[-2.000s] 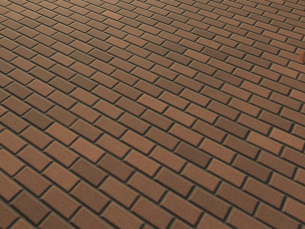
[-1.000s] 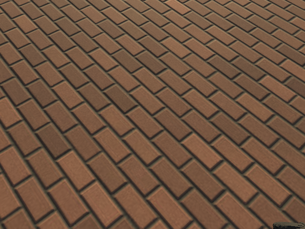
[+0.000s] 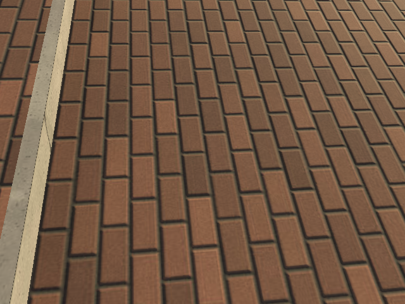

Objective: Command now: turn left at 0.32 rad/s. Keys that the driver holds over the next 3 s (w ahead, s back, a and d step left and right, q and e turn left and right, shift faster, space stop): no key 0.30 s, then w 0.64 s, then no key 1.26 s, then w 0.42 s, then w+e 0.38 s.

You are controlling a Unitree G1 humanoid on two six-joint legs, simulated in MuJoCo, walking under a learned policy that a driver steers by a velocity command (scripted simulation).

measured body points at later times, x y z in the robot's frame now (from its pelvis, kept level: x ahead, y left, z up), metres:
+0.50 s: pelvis +0.03 -0.01 -0.01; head +0.03 -0.01 +0.44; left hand +0.12 +0.26 -0.13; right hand +0.16 -0.27 -0.11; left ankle +0.01 +0.09 -0.73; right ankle +0.01 -0.14 -0.74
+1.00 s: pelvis +0.24 -0.02 -0.02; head +0.28 -0.01 +0.42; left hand +0.50 +0.20 -0.08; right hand +0.19 -0.29 -0.15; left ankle +0.03 +0.10 -0.74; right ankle +0.40 -0.11 -0.74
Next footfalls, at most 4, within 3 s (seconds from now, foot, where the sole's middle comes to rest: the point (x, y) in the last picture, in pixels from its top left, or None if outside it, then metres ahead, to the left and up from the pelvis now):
0.22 right None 0.05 -0.14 -0.78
1.02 right None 0.44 -0.11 -0.78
1.42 left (155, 300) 0.46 0.13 -0.78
2.54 left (149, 278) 0.52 0.15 -0.78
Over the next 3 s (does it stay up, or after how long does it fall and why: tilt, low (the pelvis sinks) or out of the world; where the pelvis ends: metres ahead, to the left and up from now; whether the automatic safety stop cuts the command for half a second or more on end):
stays up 0.68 0.03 -0.02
